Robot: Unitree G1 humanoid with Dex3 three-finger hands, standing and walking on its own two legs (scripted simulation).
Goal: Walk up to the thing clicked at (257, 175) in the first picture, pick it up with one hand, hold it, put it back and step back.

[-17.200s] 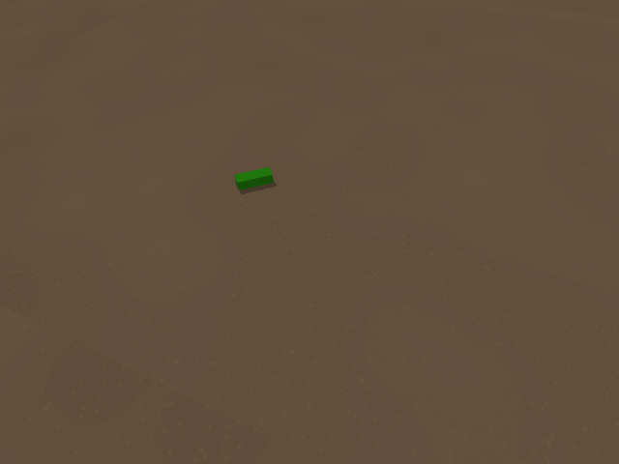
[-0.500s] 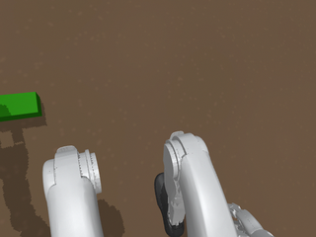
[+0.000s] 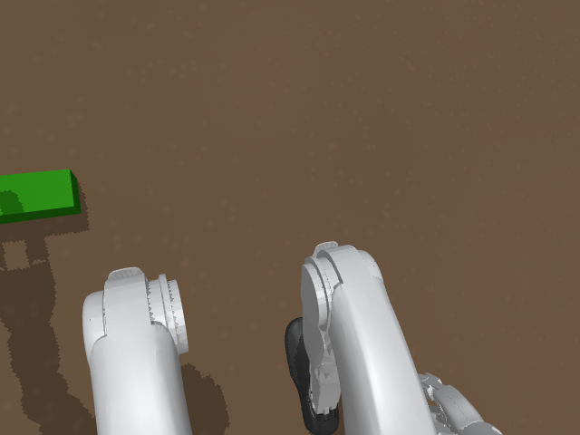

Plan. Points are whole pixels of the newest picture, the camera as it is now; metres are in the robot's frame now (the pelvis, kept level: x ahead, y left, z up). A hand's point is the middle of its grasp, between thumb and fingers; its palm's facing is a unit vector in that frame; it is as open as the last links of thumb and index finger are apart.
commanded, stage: rise first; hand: left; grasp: from above
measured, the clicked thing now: (12, 199) +0.45 +0.37 -0.29
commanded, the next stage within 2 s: approach in 0.36 s
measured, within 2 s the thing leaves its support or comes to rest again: neither
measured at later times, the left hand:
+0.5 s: hand out of the picture +0.40 +0.39 -0.16, palm faces -0.42 -0.12 -0.90, open 14.2 cm
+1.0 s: hand (9, 173) +0.45 +0.33 -0.17, palm faces -0.43 -0.10 -0.90, open 14.0 cm
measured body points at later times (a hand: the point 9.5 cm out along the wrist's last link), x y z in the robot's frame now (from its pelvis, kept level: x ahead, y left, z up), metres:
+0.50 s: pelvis +0.00 +0.00 +0.00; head +0.22 +0.11 +0.37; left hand +0.42 +0.39 -0.11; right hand +0.09 -0.27 -0.10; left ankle +0.07 +0.13 -0.28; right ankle +0.10 -0.13 -0.28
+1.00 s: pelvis +0.00 +0.00 +0.00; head +0.24 +0.10 +0.37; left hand +0.47 +0.34 -0.12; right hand +0.05 -0.27 -0.08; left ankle +0.07 +0.13 -0.28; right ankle +0.10 -0.13 -0.28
